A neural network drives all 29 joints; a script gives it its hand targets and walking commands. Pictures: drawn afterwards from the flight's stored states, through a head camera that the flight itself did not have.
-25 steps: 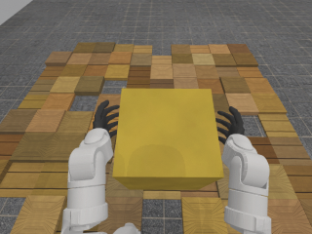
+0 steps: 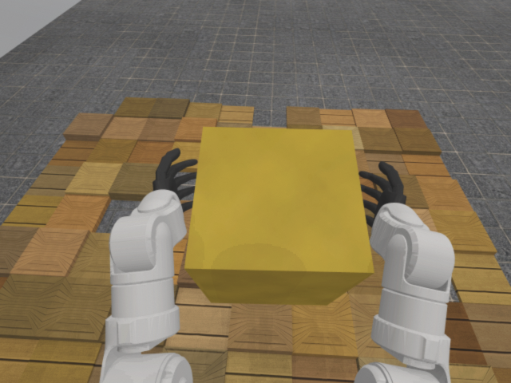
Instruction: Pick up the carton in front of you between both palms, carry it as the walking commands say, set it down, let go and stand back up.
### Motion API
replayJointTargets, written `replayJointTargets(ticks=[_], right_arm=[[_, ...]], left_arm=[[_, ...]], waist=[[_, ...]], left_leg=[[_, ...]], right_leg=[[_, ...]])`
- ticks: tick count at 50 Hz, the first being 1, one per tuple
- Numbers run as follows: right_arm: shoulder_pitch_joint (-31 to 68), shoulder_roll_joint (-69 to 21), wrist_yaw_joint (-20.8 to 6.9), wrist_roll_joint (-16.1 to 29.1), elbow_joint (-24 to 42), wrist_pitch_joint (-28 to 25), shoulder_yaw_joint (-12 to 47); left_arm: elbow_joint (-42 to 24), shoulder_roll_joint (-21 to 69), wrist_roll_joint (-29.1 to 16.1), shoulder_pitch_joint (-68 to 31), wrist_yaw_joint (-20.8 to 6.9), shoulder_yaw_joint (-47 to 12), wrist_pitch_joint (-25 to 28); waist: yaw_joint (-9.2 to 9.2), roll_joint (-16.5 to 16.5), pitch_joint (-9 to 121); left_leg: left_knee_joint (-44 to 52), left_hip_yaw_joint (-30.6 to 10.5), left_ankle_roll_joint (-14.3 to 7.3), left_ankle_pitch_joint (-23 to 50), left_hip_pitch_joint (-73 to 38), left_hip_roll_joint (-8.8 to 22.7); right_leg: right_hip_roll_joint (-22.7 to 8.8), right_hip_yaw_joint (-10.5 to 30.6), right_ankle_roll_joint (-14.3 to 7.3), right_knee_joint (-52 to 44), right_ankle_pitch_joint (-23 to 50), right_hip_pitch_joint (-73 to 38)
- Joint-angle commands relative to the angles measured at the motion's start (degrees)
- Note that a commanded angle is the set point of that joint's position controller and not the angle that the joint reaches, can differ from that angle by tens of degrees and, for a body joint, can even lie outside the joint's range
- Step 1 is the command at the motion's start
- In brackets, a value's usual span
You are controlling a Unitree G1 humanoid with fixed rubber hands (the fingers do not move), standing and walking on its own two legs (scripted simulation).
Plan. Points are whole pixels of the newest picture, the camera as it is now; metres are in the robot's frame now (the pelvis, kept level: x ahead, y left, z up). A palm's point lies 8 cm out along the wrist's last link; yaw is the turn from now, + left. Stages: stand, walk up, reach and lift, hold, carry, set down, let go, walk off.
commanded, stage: carry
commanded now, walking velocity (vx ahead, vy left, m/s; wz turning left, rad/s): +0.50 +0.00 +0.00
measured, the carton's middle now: (272, 227) +0.36 +0.02 +0.07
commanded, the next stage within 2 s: none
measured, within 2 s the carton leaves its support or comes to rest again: neither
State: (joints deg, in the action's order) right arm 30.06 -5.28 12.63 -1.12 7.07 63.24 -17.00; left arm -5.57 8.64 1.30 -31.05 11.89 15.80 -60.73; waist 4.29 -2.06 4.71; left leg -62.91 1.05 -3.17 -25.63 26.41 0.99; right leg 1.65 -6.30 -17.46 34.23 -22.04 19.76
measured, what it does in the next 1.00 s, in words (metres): walks ahead: left foot 0.04 m lower, then right foot 0.04 m higher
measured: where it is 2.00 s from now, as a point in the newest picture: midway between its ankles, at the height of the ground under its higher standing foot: (280, 184)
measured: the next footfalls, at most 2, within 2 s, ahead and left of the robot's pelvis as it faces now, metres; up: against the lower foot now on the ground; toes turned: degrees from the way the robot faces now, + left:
left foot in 0.20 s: +0.28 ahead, +0.10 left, -0.04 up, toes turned +0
right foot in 0.62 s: +0.62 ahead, -0.04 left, +0.01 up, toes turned -5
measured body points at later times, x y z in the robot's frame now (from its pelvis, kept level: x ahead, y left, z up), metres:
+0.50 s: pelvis +0.32 +0.05 -0.02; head +0.37 +0.07 +0.43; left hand +0.70 +0.19 +0.08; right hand +0.67 -0.13 +0.09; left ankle +0.24 +0.10 -0.76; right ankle +0.40 -0.09 -0.65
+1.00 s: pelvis +0.65 +0.05 +0.02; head +0.66 +0.05 +0.47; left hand +1.00 +0.22 +0.17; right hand +1.02 -0.10 +0.17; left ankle +0.77 +0.17 -0.69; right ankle +0.58 -0.04 -0.71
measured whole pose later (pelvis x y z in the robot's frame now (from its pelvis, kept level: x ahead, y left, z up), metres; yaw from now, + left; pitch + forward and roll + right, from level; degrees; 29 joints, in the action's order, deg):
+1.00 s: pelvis +0.65 +0.05 +0.02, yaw +0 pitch +5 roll +0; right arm 31.8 -5.9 12.9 -3.5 6.8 63.0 -18.5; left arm -4.5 6.9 0.2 -34.2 12.8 14.8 -62.7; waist 4.7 0.3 5.7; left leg -37.3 2.3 -2.0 -9.2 34.8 2.0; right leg 0.7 -6.1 -2.8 29.0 -21.1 12.7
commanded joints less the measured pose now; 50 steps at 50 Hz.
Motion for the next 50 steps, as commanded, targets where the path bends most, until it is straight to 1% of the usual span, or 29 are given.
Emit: replayJointTargets(ticks=[1, 4, 6, 7, 8, 9, 10, 11, 12, 13, 14, 15, 16, 19, 23, 24, 26, 28, 30, 31, 32, 33, 34, 35, 36, 38, 41, 44, 50], right_arm=[[33.98, -36.22, 0.72, 6.08, 2.01, -1.77, 28.71], [33.36, -35.72, 0.87, 4.10, -1.03, -1.45, 27.23], [32.96, -35.49, 0.75, 3.50, -2.25, -1.16, 26.46], [32.88, -35.62, 0.59, 3.38, -2.79, -0.91, 26.36], [32.41, -35.87, 0.39, 3.26, -3.73, -0.71, 26.41], [31.46, -35.75, 0.25, 3.27, -4.95, -0.49, 26.46], [30.44, -36.16, 0.01, 3.28, -5.74, -0.26, 26.53], [32.22, -35.14, 0.34, 3.16, -6.70, -0.50, 25.96], [29.75, -34.82, 0.47, 3.02, -7.66, -0.28, 24.46], [37.33, -34.82, 0.72, 4.49, -4.30, -0.80, 26.97], [39.57, -39.38, 0.00, 7.44, -3.53, -1.21, 29.07], [43.47, -43.16, -1.11, 9.95, -0.59, -1.96, 31.52], [45.19, -45.67, -1.99, 11.88, 0.97, -2.66, 33.33], [45.49, -47.94, -3.17, 14.56, 3.82, -5.27, 36.45], [39.23, -45.26, -3.20, 14.64, 6.32, -7.37, 37.73], [37.86, -44.17, -3.06, 14.34, 6.88, -7.48, 37.69], [36.28, -41.80, -2.62, 13.98, 8.03, -7.39, 37.60], [34.00, -39.09, -1.97, 13.12, 8.94, -6.89, 36.91], [30.41, -36.58, -0.98, 11.33, 8.70, -6.22, 35.25], [29.55, -35.55, -0.50, 10.09, 8.65, -5.85, 34.52], [29.90, -35.11, -0.22, 9.48, 9.02, -5.27, 34.33], [28.59, -35.19, -0.44, 9.42, 9.36, -4.69, 33.62], [30.67, -34.37, -0.32, 10.04, 10.15, -4.37, 34.04], [32.00, -35.23, -0.21, 9.79, 10.25, -4.39, 33.13], [32.76, -35.35, -0.08, 8.93, 10.01, -4.44, 31.72], [32.79, -35.28, 0.05, 6.91, 8.76, -4.40, 29.43], [31.87, -34.01, 0.39, 5.60, 6.74, -3.90, 28.90], [29.85, -33.10, 0.82, 4.30, 3.65, -2.30, 28.61], [34.45, -35.93, -0.29, 5.38, -1.01, 0.25, 29.17]], left_arm=[[-5.03, 35.08, -11.63, -35.21, -0.12, -33.27, -0.34], [-3.03, 36.26, -12.17, -35.44, -0.78, -33.26, -0.46], [-1.27, 36.90, -12.43, -35.21, -1.21, -33.39, -0.91], [-0.31, 37.30, -12.35, -34.89, -1.27, -33.30, -1.08], [0.84, 37.55, -11.77, -34.39, -1.19, -32.93, -1.30], [1.96, 37.23, -10.37, -33.92, -0.97, -32.28, -1.58], [3.32, 36.36, -8.66, -34.07, -0.52, -30.71, -1.87], [5.23, 36.63, -7.52, -33.12, -0.20, -29.27, -2.62], [7.53, 35.01, -6.93, -33.56, 0.35, -27.33, -2.90], [8.49, 38.33, -6.42, -31.24, 0.28, -27.73, -2.95], [6.17, 38.72, -6.08, -34.13, 0.29, -26.59, -2.52], [4.99, 40.34, -5.83, -36.65, 0.26, -26.55, -2.16], [4.16, 42.61, -5.88, -38.22, 0.28, -26.91, -1.44], [2.17, 42.98, -4.65, -37.58, 0.70, -27.66, 1.59], [-0.12, 40.94, -4.89, -32.38, 1.01, -30.34, 3.85], [-1.08, 40.27, -5.38, -31.91, 0.91, -30.97, 4.03], [-3.26, 38.69, -6.93, -31.77, 0.66, -32.21, 3.98], [-4.70, 36.77, -8.14, -30.42, 0.65, -32.95, 3.46], [-5.65, 34.73, -9.02, -28.75, 0.62, -33.30, 2.69], [-6.07, 34.12, -9.23, -28.30, 0.49, -33.60, 2.36], [-6.20, 33.63, -9.14, -27.23, 0.32, -33.43, 1.96], [-5.61, 32.93, -9.28, -27.88, 0.60, -33.43, 1.86], [-4.84, 33.72, -9.97, -25.29, 0.48, -33.55, 1.51], [-6.46, 35.17, -10.91, -27.46, 0.24, -34.72, 1.35], [-8.13, 36.86, -12.46, -30.20, -0.10, -36.24, 1.22], [-10.65, 38.75, -14.74, -35.15, -0.68, -38.36, 1.28], [-11.46, 37.95, -17.16, -37.17, -1.39, -39.66, 1.07], [-7.21, 35.47, -15.70, -32.98, -1.19, -37.21, -0.37], [0.79, 35.63, -10.30, -32.25, -0.85, -32.01, -2.69]], waist=[[0.63, 7.93, 18.48], [0.64, 10.81, 16.50], [-1.10, 10.96, 16.69], [-2.99, 11.19, 17.47], [-6.24, 9.45, 19.64], [-9.28, 5.76, 22.87], [-11.25, 1.12, 22.44], [-10.40, -10.59, 21.04], [-9.74, -4.16, 17.43], [-8.26, -12.89, 24.85], [-8.08, -8.36, 25.52], [-7.96, -8.17, 22.24], [-7.53, -5.37, 22.07], [-7.29, -5.07, 22.33], [-8.35, -5.13, 23.01], [-8.52, -4.86, 21.93], [-8.10, -3.93, 18.26], [-7.17, -6.02, 18.77], [-3.92, -9.52, 23.09], [-0.45, -8.45, 27.99], [1.22, -0.94, 33.18], [1.86, 18.61, 39.02], [2.13, 14.61, 38.45], [2.18, 10.40, 33.17], [1.27, 3.62, 29.20], [0.12, 1.31, 24.39], [-0.12, 4.22, 22.17], [0.37, 8.66, 21.22], [-0.20, 11.21, 15.56]], left_leg=[[0.04, -5.90, 1.85, 2.78, 23.77, 2.73], [17.36, -2.89, 3.72, 10.84, 17.26, 1.41], [31.30, 3.72, 3.96, 19.24, 4.31, -1.60], [33.87, 8.20, 4.10, 24.29, -5.46, -3.64], [36.11, 10.96, 3.55, 29.65, -16.86, -5.18], [36.55, 10.63, 2.83, 29.34, -28.23, -5.08], [34.94, 0.89, 2.06, 28.63, -38.34, 2.17], [32.69, -20.11, -1.10, 46.17, -42.33, 12.32], [37.16, -26.67, 0.05, 54.25, -36.67, 13.37], [37.39, -35.65, -8.47, 42.93, -42.88, 20.53], [38.76, -35.35, -10.07, 32.28, -40.62, 19.17], [39.57, -30.41, -9.85, 32.83, -36.10, 16.31], [40.24, -26.62, -8.80, 30.77, -33.63, 14.70], [40.04, -20.53, -7.36, 37.63, -34.34, 13.42], [37.24, -14.01, -7.35, 48.74, -41.69, 11.00], [37.50, -12.29, -7.43, 50.49, -41.43, 10.10], [40.20, -8.30, -7.60, 51.75, -35.57, 7.28], [37.72, -2.32, -5.24, 68.94, -32.54, 5.49], [27.13, 0.33, -2.31, 81.07, -29.52, 6.19], [16.00, 3.23, -0.25, 75.08, -24.88, 5.74], [2.52, 1.84, 1.20, 49.16, -9.99, 3.68], [-19.65, -0.08, 4.77, 1.04, 8.12, -8.92], [-26.83, -6.32, 1.88, -0.99, 12.86, -5.95], [-27.01, -7.09, 0.60, -0.95, 16.81, -4.22], [-23.69, -6.41, -0.18, 0.14, 18.12, -2.07], [-15.22, -5.76, -0.47, 2.57, 16.49, 0.43], [-0.39, -1.79, 0.33, 0.33, 13.71, 0.39], [10.84, 0.27, 1.06, 8.15, 12.83, 0.52], [30.41, 4.72, 0.97, 22.36, 1.07, -1.06]], right_leg=[[-16.11, 24.60, 4.34, -8.78, 24.37, -32.60], [-11.97, 16.16, 6.56, -10.04, 25.50, -27.53], [-8.02, 8.38, 8.18, -9.06, 31.41, -20.84], [-7.19, 5.19, 8.61, -6.19, 33.36, -15.73], [-5.97, 1.08, 9.78, 1.05, 37.96, -10.28], [-3.63, -1.90, 11.73, 11.82, 36.65, -5.08], [-2.23, 0.56, 12.82, 24.10, 11.33, 8.35], [3.00, 2.98, 15.19, 35.29, -6.60, 19.52], [2.39, 4.27, 15.68, 38.96, -9.77, 19.93], [0.71, 7.81, 16.17, 44.67, -7.28, 25.63], [-1.99, 8.77, 15.96, 46.77, -4.66, 27.99], [-2.75, 8.16, 16.42, 44.91, -2.85, 28.47], [-3.43, 7.97, 16.80, 42.74, -0.58, 27.26], [-3.78, 5.23, 16.97, 40.73, 3.06, 29.53], [-3.28, 1.61, 15.62, 38.91, 4.00, 37.55], [-3.07, 0.70, 15.22, 35.75, 4.38, 37.55], [-1.57, -2.06, 14.60, 19.89, 6.60, 29.92], [2.81, -7.49, 13.20, 8.45, 12.52, 17.97], [6.13, -9.45, 12.34, 0.05, 19.44, 1.06], [3.35, -7.21, 11.61, -5.25, 25.74, -13.55], [-8.91, 11.88, 6.55, -4.40, 24.47, -29.46], [-23.32, 40.12, -5.99, -6.46, 36.43, -42.48], [-21.21, 42.14, -5.65, -7.55, 31.67, -41.89], [-19.43, 37.27, -3.77, -6.49, 30.01, -36.98], [-18.71, 33.25, -1.09, -7.14, 28.36, -32.28], [-16.88, 27.60, 1.52, -9.53, 22.87, -23.58], [-15.49, 21.00, 2.15, -11.48, 22.56, -19.08], [-14.40, 16.04, 2.46, -11.71, 26.16, -19.04], [-12.50, 7.77, 8.69, -9.90, 31.38, -15.76]])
